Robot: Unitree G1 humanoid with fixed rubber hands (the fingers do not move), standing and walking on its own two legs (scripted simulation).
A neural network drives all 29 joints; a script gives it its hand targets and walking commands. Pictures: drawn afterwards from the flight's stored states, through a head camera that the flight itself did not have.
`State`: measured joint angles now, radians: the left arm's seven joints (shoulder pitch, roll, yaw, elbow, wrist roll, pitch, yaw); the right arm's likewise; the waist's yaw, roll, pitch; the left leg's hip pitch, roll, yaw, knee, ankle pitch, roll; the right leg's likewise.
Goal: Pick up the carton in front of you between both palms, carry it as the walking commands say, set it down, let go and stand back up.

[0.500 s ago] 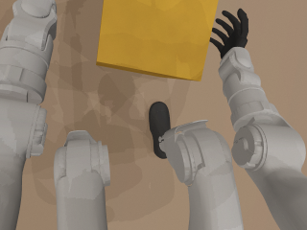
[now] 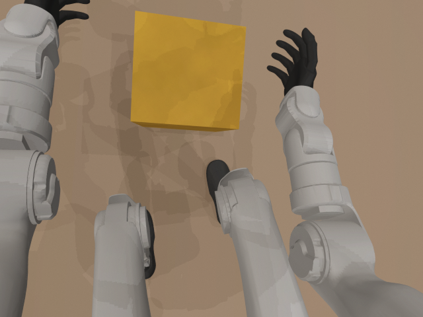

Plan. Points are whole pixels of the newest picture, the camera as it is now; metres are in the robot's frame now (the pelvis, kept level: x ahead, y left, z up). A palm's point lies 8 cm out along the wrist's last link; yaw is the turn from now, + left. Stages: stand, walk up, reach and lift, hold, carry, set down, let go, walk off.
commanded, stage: set down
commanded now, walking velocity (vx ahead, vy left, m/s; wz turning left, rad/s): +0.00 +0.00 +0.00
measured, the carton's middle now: (185, 85) +0.51 -0.06 -0.35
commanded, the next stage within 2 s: let go in 0.52 s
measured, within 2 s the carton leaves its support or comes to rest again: neither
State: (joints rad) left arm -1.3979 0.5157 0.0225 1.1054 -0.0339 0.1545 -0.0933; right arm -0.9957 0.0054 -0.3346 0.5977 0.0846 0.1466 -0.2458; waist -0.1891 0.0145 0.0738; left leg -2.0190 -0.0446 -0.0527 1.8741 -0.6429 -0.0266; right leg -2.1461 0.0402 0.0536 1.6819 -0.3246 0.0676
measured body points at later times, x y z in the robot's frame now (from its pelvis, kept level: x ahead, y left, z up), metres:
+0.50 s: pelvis +0.03 +0.00 +0.13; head +0.34 +0.01 +0.46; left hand +0.60 +0.15 +0.02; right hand +0.45 -0.22 +0.02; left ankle +0.06 +0.13 -0.44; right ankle +0.16 -0.13 -0.44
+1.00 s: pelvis +0.08 -0.01 +0.24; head +0.27 +0.01 +0.65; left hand +0.44 +0.20 +0.13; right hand +0.36 -0.23 +0.15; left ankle +0.06 +0.13 -0.44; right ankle +0.16 -0.13 -0.44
